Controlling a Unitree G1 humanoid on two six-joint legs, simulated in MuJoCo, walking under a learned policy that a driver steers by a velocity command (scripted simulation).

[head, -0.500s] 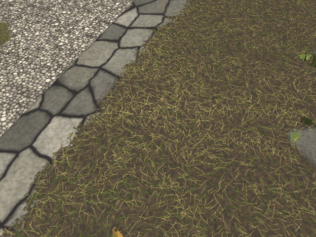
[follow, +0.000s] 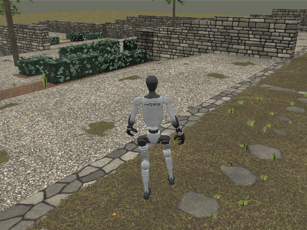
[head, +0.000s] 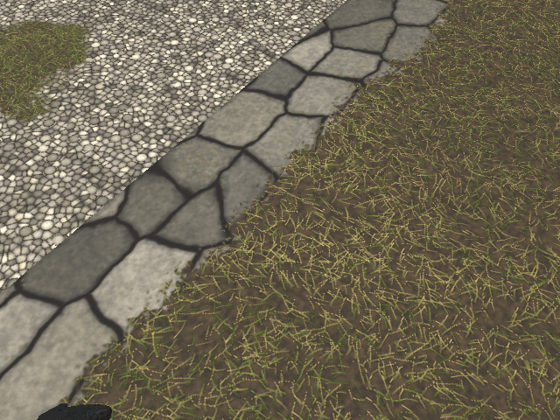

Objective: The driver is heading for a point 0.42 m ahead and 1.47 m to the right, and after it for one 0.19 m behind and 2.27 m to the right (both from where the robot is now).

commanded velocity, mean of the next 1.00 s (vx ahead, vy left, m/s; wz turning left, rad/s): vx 0.10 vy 0.00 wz -0.37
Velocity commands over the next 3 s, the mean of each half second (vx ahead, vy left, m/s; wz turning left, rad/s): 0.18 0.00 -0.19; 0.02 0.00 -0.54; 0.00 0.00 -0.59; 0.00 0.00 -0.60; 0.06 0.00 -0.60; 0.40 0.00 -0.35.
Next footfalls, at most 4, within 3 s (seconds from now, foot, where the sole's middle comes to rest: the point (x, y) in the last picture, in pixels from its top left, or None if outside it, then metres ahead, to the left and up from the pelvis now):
0.16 right None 0.28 -0.14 -0.78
0.58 left None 0.29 0.09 -0.78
1.02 right None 0.17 -0.15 -0.78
1.48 left None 0.31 0.02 -0.78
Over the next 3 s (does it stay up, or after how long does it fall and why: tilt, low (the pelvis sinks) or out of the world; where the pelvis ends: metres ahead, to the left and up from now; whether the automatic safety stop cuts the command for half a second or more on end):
stays up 0.11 -0.25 -0.01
